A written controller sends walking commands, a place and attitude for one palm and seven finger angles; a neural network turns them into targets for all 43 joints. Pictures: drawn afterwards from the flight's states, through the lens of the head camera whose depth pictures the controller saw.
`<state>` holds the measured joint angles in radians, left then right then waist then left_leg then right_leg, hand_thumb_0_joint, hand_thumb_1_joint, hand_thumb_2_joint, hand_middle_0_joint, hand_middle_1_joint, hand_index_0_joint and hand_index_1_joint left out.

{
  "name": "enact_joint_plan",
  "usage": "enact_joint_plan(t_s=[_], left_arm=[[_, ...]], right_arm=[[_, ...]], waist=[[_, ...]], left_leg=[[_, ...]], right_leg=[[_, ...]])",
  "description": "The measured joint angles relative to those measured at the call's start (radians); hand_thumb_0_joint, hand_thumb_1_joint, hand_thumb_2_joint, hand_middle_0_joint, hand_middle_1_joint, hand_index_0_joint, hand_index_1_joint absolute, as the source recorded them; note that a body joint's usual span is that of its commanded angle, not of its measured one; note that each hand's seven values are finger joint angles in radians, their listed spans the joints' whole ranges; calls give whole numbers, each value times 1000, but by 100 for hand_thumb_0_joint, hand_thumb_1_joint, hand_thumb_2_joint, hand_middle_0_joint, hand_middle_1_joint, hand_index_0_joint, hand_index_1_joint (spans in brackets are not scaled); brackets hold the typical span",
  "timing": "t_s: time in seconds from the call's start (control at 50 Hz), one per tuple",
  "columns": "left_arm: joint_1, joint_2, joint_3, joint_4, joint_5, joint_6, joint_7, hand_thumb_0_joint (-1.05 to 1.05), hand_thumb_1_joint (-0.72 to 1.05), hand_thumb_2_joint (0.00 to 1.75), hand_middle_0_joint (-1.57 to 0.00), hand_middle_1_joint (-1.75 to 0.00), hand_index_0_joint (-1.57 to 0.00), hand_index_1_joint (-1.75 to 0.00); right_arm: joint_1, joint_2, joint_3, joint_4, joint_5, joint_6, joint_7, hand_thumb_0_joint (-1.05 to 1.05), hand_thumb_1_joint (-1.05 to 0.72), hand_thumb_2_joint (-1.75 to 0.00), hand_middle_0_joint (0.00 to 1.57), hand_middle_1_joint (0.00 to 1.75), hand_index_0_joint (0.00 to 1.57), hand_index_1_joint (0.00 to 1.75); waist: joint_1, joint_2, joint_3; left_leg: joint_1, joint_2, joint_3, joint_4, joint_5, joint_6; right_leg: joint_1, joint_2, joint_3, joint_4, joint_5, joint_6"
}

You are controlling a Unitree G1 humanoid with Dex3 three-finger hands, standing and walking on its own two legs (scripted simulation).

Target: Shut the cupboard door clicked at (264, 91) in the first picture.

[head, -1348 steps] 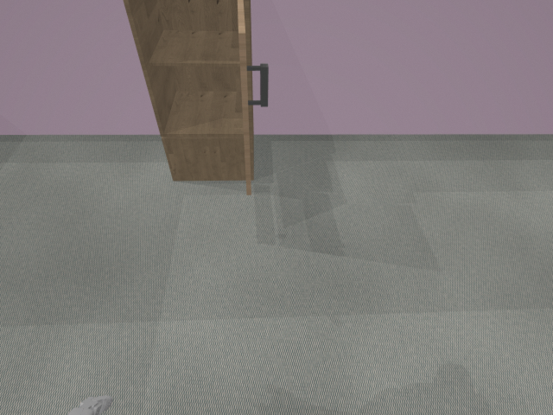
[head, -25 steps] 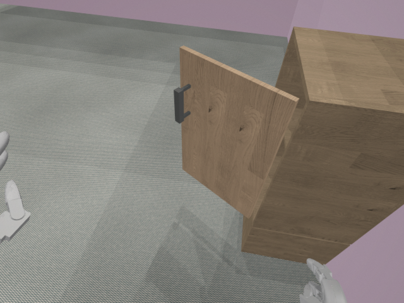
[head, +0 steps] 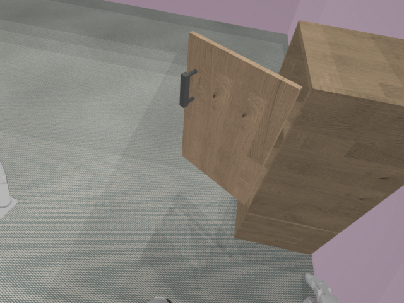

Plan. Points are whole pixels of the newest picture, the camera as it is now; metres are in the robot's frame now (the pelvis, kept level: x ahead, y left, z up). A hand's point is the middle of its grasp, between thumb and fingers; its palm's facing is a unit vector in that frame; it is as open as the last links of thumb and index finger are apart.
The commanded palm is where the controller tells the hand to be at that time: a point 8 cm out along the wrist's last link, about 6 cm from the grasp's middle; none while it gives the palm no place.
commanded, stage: step back with the hand held close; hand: left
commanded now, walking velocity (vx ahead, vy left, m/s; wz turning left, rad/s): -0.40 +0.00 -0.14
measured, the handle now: (188, 88) +0.78 +0.04 -0.03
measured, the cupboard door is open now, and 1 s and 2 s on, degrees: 59 59 59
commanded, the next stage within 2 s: stop stepping back and stand still in 0.20 s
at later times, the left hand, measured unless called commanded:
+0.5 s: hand out of the picture +0.13 +0.29 +0.19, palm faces +0.41 -0.83 -0.37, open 7.4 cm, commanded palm +0.10 +0.31 +0.19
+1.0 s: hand out of the picture +0.10 +0.30 +0.17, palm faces +0.40 -0.83 -0.40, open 7.4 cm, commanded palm +0.06 +0.31 +0.19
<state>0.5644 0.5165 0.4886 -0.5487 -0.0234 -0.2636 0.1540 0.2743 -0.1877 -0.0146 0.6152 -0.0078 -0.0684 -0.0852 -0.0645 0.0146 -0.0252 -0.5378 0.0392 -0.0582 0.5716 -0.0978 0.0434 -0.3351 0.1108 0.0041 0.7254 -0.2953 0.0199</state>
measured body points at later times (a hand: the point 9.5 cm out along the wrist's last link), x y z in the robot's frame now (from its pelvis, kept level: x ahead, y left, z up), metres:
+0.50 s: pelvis -0.08 +0.03 -0.01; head -0.13 +0.07 +0.44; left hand +0.10 +0.33 +0.21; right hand +0.04 -0.25 -0.06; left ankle +0.00 +0.11 -0.73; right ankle -0.16 -0.13 -0.73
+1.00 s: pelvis -0.13 +0.04 +0.01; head -0.19 +0.05 +0.45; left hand +0.08 +0.34 +0.19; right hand -0.07 -0.22 -0.10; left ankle -0.05 +0.16 -0.69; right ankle -0.20 +0.00 -0.73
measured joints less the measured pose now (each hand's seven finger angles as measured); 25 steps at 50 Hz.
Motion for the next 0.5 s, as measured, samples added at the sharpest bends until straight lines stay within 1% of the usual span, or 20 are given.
enact_joint_plan(t_s=[0.04,0.06,0.08,0.1,0.12,0.14,0.16,0.2,0.22,0.24,0.28,0.32,0.36,0.38,0.4,0.42,0.44,0.46,0.48,0.5], left_arm=[[35,7,37,-17,-9,-18,0,1,89,90,-21,-30,-22,-30],[48,1,52,-20,-14,-25,0,1,89,90,-21,-30,-22,-30],[52,-7,63,-19,-22,-31,2,1,89,90,-21,-30,-22,-30],[46,-18,67,-14,-30,-36,3,1,89,90,-21,-30,-22,-30],[28,-35,60,-4,-33,-41,4,1,89,90,-21,-30,-21,-30],[-2,-59,35,11,-33,-41,2,1,89,90,-21,-30,-21,-30],[-31,-78,5,23,-29,-34,-2,1,89,90,-20,-30,-21,-30],[-74,-96,-53,23,-31,-12,-12,1,89,90,-20,-30,-21,-30],[-85,-95,-72,13,-33,-5,-19,2,89,90,-20,-30,-21,-30],[-88,-87,-82,0,-34,-2,-27,2,89,90,-21,-30,-21,-30],[-82,-57,-78,-25,-34,-6,-41,2,89,90,-21,-30,-21,-30],[-72,-33,-67,-29,-37,-19,-52,2,89,90,-21,-30,-22,-30],[-51,-15,-56,-16,-39,-31,-52,1,89,90,-21,-30,-22,-30],[-34,-9,-50,-9,-38,-32,-48,1,89,90,-21,-30,-22,-30],[-13,-8,-45,0,-37,-29,-44,1,88,90,-21,-30,-22,-30],[7,-13,-39,10,-35,-23,-38,1,88,90,-21,-30,-22,-30],[21,-21,-35,25,-34,-14,-31,1,88,90,-21,-30,-22,-30],[21,-33,-31,43,-33,-3,-26,1,88,90,-21,-30,-22,-30],[4,-46,-30,65,-33,8,-19,1,88,90,-21,-30,-22,-30],[-34,-58,-31,97,-34,17,-12,1,89,90,-21,-30,-22,-30]], right_arm=[[2,7,6,8,-6,-12,7,1,-90,-90,21,30,20,30],[-8,7,8,13,-11,-20,10,1,-90,-90,21,30,20,30],[-29,8,10,19,-15,-28,13,1,-90,-90,21,30,20,30],[-59,9,13,24,-18,-36,14,1,-90,-90,21,30,20,30],[-94,8,13,30,-19,-43,15,1,-90,-90,21,30,20,30],[-129,3,10,37,-19,-47,14,1,-90,-90,21,30,20,30],[-157,-1,7,45,-19,-46,14,1,-90,-90,21,30,20,30],[-185,2,6,49,-5,-42,13,1,-90,-90,21,30,20,30],[-189,8,8,45,3,-38,14,1,-90,-90,21,30,20,30],[-189,16,10,37,9,-33,14,1,-90,-90,21,30,20,30],[-182,29,16,14,12,-25,14,1,-90,-90,21,30,20,30],[-167,29,19,-8,10,-19,13,1,-90,-90,21,30,20,30],[-135,20,14,-21,7,-12,10,1,-90,-90,21,30,20,30],[-114,12,11,-21,4,-8,8,1,-90,-90,21,30,20,30],[-91,1,8,-18,2,0,6,1,-90,-90,21,30,20,30],[-65,-11,5,-13,1,8,2,1,-90,-90,21,30,20,30],[-40,-25,2,-8,1,16,-2,1,-90,-90,21,30,20,30],[-16,-41,1,-4,1,21,-7,1,-90,-90,21,30,20,30],[3,-59,-1,-4,3,21,-13,1,-90,-90,21,30,20,30],[11,-70,-5,6,5,14,-19,1,-90,-90,21,30,20,30]], waist=[[15,-12,-44],[28,-16,-59],[44,-26,-64],[64,-37,-57],[82,-39,-36],[93,-21,-5],[101,-3,26],[110,11,60],[110,8,65],[106,0,63],[85,-17,47],[55,-15,25],[30,-13,-13],[27,-17,-34],[33,-23,-59],[44,-28,-86],[56,-29,-112],[68,-24,-130],[75,-9,-138],[69,0,-133]], left_leg=[[-39,7,18,-4,9,0],[-61,8,27,-7,25,-5],[-80,8,43,-12,37,-10],[-94,10,64,-21,50,-14],[-102,17,79,-33,67,-18],[-97,30,80,-53,91,-20],[-79,42,75,-80,116,-21],[-37,56,76,-130,157,-21],[-19,62,79,-146,169,-22],[-6,66,85,-154,177,-23],[9,68,91,-152,183,-25],[11,69,84,-133,167,-27],[-10,49,68,-63,21,-50],[-27,29,58,12,-59,-66],[-34,9,51,105,-115,-76],[-29,-8,47,189,-153,-81],[-8,-17,46,238,-178,-79],[31,-18,45,227,-187,-76],[81,-11,34,168,-193,-74],[96,-15,21,123,-192,-55]], right_leg=[[93,1,1,-50,-38,-10],[135,-4,3,-102,-83,-16],[167,-16,11,-164,-97,-22],[183,-26,28,-228,-137,-28],[182,-28,44,-264,-163,-32],[176,-17,47,-267,-149,-33],[174,-4,44,-262,-106,-30],[182,6,38,-254,-68,-5],[187,8,36,-246,-66,5],[192,8,35,-239,-71,7],[202,8,36,-225,-92,-17],[206,12,28,-208,-98,-38],[212,1,22,-205,-95,-37],[214,-12,26,-201,-98,-36],[214,-27,36,-196,-105,-36],[211,-46,43,-193,-107,-38],[207,-64,46,-193,-108,-32],[199,-79,41,-190,-109,-20],[186,-85,26,-179,-110,-7],[166,-90,12,-158,-115,7]])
